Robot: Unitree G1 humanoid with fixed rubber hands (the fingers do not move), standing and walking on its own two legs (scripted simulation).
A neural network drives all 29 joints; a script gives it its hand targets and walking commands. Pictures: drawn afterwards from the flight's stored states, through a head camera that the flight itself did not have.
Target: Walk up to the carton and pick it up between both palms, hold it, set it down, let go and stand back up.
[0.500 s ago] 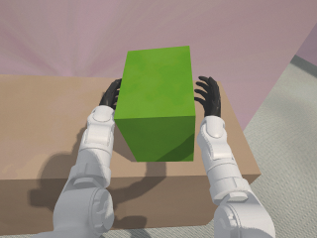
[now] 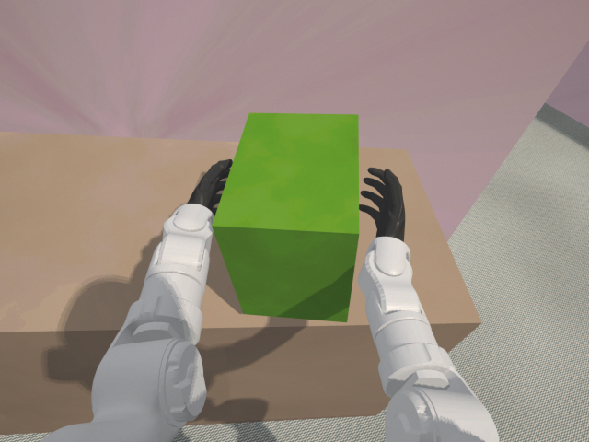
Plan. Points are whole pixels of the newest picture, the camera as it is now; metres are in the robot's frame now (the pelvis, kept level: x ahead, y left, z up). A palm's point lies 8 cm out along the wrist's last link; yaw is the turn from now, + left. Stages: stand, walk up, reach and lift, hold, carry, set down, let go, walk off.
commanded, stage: set down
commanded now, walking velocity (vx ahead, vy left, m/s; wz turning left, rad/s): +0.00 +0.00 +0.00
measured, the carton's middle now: (298, 218) +0.43 -0.03 +0.05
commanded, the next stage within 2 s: none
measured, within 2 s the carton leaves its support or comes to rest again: rests again in 0.70 s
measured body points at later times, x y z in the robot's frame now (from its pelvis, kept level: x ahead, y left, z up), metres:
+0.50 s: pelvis +0.01 +0.00 +0.00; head +0.05 +0.04 +0.45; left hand +0.45 +0.10 +0.07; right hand +0.38 -0.15 +0.08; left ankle +0.00 +0.12 -0.75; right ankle +0.00 -0.15 -0.75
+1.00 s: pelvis +0.01 +0.00 +0.00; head +0.05 +0.05 +0.45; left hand +0.45 +0.10 +0.06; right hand +0.37 -0.15 +0.06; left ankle +0.00 +0.12 -0.75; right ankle +0.00 -0.15 -0.75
